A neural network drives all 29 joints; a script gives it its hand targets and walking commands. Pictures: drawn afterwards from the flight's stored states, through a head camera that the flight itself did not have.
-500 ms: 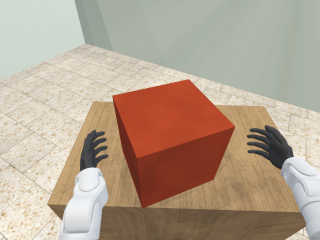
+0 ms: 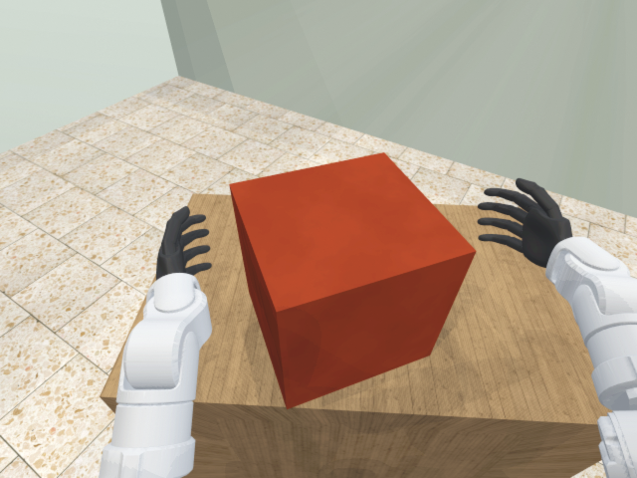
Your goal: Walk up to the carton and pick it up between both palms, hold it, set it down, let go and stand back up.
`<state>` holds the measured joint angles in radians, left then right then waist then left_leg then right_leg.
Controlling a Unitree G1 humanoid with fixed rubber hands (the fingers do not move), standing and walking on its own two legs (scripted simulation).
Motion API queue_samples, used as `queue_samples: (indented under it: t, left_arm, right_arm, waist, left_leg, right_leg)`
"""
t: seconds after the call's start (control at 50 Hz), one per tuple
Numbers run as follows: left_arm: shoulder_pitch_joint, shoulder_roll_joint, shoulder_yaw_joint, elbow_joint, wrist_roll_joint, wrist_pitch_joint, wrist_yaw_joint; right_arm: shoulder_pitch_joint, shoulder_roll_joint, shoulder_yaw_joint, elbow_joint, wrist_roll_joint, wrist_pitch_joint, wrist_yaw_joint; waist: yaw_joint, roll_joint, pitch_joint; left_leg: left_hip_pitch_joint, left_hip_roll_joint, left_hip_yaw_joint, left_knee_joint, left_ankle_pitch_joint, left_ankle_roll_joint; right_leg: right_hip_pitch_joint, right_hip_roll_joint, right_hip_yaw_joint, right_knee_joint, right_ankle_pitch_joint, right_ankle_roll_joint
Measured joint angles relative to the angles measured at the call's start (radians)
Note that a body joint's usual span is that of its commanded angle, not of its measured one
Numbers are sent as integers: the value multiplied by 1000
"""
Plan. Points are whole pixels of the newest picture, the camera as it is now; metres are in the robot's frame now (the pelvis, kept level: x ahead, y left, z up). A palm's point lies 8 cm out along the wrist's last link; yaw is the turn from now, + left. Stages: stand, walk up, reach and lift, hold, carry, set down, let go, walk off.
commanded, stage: reach and lift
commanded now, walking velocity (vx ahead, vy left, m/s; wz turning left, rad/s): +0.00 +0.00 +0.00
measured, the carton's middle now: (337, 276) +0.43 +0.01 +0.00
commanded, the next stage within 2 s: none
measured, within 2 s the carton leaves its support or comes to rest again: neither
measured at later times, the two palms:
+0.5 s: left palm (164, 232) +0.34 +0.21 +0.17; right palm (516, 184) +0.44 -0.21 +0.19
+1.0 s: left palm (168, 214) +0.37 +0.22 +0.17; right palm (486, 162) +0.48 -0.18 +0.20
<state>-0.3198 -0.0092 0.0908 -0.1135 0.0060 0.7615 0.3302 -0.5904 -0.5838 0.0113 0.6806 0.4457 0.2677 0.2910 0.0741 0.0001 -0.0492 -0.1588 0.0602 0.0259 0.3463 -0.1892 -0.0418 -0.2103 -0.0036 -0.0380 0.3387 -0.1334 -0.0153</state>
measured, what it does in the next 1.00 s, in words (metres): stands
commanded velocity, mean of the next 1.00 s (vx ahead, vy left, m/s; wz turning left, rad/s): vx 0.00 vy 0.00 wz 0.00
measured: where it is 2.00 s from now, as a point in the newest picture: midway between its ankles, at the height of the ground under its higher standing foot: outside the picture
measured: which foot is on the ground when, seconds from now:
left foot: down 0.00-1.00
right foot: down 0.00-1.00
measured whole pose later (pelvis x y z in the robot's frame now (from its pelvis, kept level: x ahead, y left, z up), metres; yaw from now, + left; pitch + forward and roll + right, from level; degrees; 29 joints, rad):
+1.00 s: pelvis +0.01 +0.00 +0.00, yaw +0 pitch +5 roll -1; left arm -0.68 0.06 0.11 0.12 -0.01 0.78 0.32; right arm -1.01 -0.60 0.09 0.92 0.45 0.32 0.27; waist 0.16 0.03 -0.04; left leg -0.25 0.06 0.03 0.34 -0.18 -0.04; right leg -0.28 0.00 -0.04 0.29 -0.11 -0.02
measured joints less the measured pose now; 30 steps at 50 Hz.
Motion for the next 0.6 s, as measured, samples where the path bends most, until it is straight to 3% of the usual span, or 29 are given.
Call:
queue_samples:
  t: [0.6]
  left_arm:
    - [-267, 59, 21, 151, -9, 41, -14]
  right_arm:
    - [-315, -17, 47, 165, 0, 64, -21]
  waist:
    - [59, 17, 8]
  left_leg:
    - [-42, 3, 0, -5, 4, -2]
  right_leg:
    - [-31, 3, 0, -29, 16, 0]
